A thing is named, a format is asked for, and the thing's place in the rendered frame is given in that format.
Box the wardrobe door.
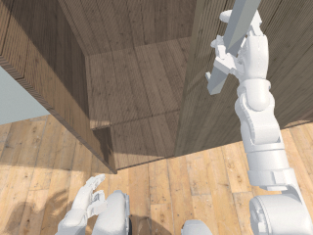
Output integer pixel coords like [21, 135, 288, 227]
[173, 0, 313, 158]
[291, 105, 313, 122]

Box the robot left hand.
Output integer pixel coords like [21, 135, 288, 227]
[71, 173, 108, 219]

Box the right robot forearm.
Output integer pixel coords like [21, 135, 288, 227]
[235, 78, 313, 234]

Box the left robot forearm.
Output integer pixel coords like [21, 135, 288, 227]
[55, 208, 88, 235]

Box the handle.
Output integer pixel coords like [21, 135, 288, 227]
[205, 0, 261, 95]

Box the left robot shin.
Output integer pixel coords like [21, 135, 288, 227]
[113, 190, 129, 235]

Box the robot right upper arm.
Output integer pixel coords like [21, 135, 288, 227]
[248, 193, 313, 235]

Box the robot left thigh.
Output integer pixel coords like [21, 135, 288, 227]
[91, 192, 130, 235]

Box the robot right hand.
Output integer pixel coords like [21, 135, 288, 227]
[210, 10, 269, 84]

